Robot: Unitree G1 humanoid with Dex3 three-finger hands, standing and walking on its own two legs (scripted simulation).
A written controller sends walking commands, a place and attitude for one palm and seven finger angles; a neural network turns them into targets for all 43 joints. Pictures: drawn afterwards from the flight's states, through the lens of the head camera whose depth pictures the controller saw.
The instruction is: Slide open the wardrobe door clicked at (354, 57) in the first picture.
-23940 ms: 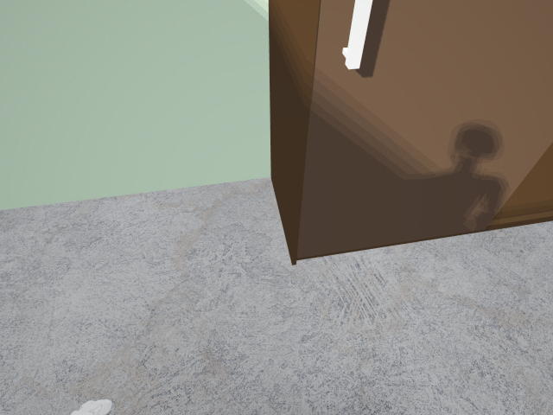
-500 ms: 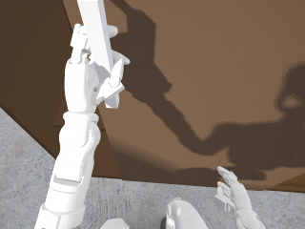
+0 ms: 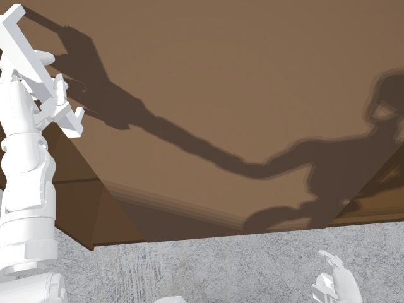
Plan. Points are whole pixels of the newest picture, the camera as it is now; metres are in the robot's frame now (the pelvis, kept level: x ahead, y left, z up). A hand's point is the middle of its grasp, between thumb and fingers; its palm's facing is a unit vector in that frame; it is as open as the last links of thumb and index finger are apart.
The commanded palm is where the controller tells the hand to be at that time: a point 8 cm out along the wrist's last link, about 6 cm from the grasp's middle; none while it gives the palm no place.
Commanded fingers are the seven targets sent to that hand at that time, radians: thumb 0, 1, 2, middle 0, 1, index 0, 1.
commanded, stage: stop walking and hold the door there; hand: left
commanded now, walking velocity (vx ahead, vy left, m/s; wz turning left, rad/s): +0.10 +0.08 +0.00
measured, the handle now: (49, 79) +0.42 +0.27 +0.24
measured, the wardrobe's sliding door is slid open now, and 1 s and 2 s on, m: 0.28 0.28 0.28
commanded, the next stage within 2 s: loosen the grip on the handle in 1.96 s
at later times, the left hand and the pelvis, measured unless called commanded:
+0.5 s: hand (59, 100) +0.39 +0.24 +0.22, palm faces +0.40 -0.89 -0.21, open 6.1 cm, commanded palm +0.35 +0.28 +0.19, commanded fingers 0.00 0.90 0.90 -0.45 -1.40 -0.45 -1.40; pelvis -0.03 -0.01 +0.00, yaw -6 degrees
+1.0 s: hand (58, 100) +0.39 +0.24 +0.22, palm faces +0.37 -0.90 -0.21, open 6.0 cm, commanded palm +0.35 +0.29 +0.19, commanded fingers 0.00 0.90 0.90 -0.45 -1.40 -0.45 -1.40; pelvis -0.04 +0.00 +0.00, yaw -4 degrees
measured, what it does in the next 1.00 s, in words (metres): steps on the spot: left foot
